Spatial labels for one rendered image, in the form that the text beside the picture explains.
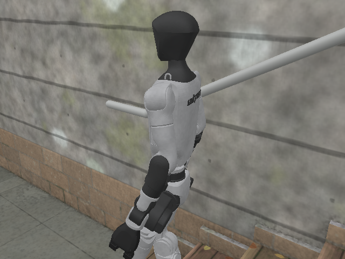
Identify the robot left upper arm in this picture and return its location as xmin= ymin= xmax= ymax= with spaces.
xmin=144 ymin=82 xmax=177 ymax=174

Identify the robot right forearm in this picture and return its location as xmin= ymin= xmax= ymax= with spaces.
xmin=184 ymin=131 xmax=203 ymax=169

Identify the robot left forearm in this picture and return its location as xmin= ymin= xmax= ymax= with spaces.
xmin=126 ymin=155 xmax=169 ymax=230

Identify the left robot hand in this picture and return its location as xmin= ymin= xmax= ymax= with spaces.
xmin=109 ymin=222 xmax=140 ymax=259

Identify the humanoid robot head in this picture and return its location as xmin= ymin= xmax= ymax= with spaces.
xmin=152 ymin=11 xmax=199 ymax=83

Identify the robot right upper arm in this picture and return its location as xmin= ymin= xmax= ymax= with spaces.
xmin=192 ymin=71 xmax=206 ymax=135

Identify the robot right shin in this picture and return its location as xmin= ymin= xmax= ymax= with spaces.
xmin=153 ymin=231 xmax=181 ymax=259

